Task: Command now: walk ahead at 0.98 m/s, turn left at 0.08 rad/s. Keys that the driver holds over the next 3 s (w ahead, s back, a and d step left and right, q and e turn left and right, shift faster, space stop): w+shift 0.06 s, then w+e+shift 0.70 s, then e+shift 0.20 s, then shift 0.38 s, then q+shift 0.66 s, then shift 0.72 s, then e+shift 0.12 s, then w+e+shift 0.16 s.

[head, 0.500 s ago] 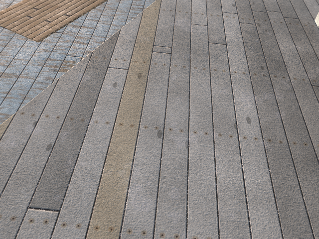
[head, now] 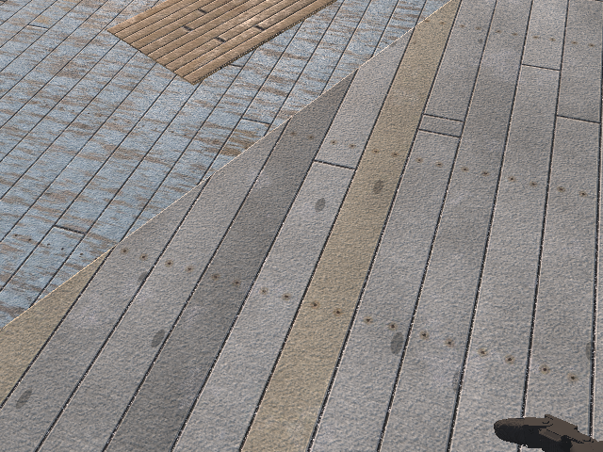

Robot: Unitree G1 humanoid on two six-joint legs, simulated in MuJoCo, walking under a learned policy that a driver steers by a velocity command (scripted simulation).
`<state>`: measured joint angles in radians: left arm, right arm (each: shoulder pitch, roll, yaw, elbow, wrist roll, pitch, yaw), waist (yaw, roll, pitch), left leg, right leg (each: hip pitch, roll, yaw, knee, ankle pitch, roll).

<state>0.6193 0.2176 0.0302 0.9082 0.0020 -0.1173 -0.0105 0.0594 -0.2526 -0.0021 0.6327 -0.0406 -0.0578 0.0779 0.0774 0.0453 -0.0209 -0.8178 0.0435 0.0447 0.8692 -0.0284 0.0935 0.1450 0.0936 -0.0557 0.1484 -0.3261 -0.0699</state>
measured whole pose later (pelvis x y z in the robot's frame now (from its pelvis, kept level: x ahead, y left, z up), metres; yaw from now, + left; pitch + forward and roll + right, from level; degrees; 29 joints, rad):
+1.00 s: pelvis +0.88 -0.16 -0.01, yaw -44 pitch +2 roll +0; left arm 0.48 0.27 0.08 0.82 -0.04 -0.02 0.03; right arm -0.12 -0.24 0.01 0.52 0.01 -0.11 -0.02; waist 0.14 0.04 0.04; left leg -0.53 -0.04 -0.14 0.40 0.14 -0.03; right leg -0.08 0.22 0.34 0.59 -0.46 -0.12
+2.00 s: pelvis +0.98 -0.15 +0.02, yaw -23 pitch +4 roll -3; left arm 0.07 0.30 0.10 0.68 0.01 0.00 0.05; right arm 0.22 -0.31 -0.08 0.58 0.02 0.04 -0.04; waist -0.01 -0.01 0.02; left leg -0.34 -0.08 -0.15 0.49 -0.20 0.06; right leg -0.60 0.05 0.10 1.00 -0.31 0.07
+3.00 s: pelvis +1.01 -0.18 +0.01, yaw -22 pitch +1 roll +2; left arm 0.23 0.31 0.08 0.73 -0.04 0.02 -0.02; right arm 0.29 -0.27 -0.08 0.68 0.01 -0.03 -0.04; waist -0.01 0.01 -0.01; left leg -0.11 0.04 0.10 0.41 -0.33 -0.02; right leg -0.53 -0.08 -0.02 1.01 -0.40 -0.01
